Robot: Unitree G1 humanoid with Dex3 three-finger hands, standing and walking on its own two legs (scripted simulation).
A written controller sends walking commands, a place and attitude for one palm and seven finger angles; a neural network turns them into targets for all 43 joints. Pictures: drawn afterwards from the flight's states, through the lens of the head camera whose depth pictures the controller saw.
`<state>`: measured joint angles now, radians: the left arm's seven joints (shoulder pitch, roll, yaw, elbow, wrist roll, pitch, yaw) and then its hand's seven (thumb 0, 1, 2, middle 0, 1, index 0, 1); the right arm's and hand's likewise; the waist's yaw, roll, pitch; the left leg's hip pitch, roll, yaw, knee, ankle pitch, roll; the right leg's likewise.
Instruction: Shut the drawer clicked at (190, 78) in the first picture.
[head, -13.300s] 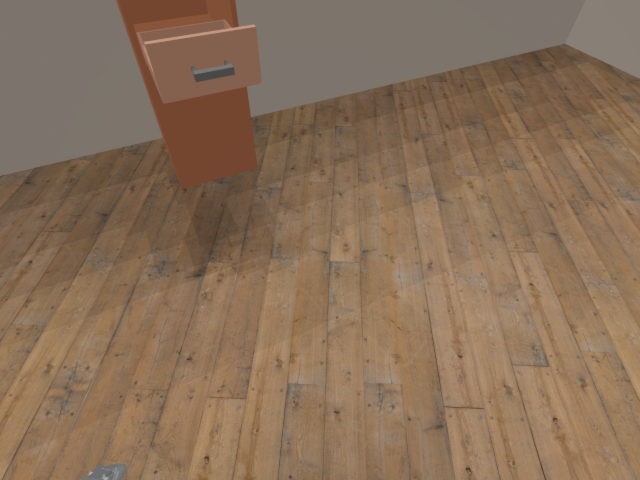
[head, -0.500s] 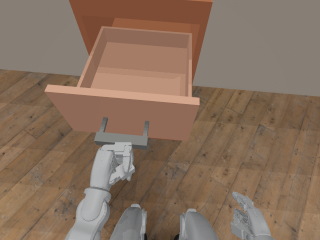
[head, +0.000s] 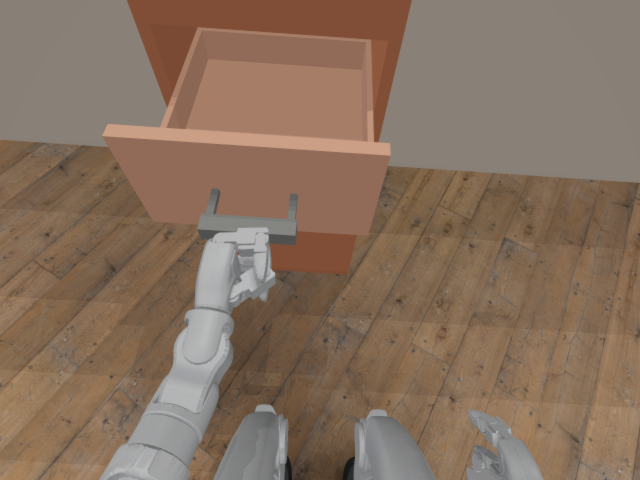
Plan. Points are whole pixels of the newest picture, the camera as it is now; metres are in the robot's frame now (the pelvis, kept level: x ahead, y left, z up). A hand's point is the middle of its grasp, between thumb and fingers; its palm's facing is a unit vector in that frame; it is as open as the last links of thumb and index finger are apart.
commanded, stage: push the drawer shut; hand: left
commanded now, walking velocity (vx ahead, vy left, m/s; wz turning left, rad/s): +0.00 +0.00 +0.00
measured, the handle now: (251, 214) +0.44 +0.10 +0.03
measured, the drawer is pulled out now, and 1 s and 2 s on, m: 0.22 0.09 0.00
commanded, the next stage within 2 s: pull the fist back off the drawer in 2.00 s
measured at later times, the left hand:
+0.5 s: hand (277, 228) +0.42 +0.06 +0.03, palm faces -0.07 -1.00 -0.05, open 3.0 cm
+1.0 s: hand (283, 188) +0.49 +0.06 +0.03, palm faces -0.04 -1.00 -0.05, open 3.1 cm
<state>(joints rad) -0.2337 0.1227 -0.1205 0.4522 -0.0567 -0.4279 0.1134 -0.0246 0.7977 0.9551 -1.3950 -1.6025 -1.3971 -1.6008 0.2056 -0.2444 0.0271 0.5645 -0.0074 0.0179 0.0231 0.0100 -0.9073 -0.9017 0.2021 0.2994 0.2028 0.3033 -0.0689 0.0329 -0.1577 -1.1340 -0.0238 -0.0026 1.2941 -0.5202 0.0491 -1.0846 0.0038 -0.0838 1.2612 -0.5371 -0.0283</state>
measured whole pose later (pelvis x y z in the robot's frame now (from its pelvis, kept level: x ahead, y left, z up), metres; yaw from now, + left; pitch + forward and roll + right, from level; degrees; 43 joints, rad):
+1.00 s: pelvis +0.00 -0.01 -0.01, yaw -2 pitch +26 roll -2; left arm -0.78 0.21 0.16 1.05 -0.01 -0.55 0.10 0.01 0.80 0.95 -1.40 -1.60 -1.40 -1.60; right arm 0.29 -0.24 0.02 0.65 -0.04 0.05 0.04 0.01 -0.91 -0.90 0.20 0.30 0.20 0.30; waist -0.16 0.04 -0.16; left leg -1.23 0.00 0.01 1.30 -0.52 0.04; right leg -1.19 0.03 -0.07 1.27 -0.53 -0.04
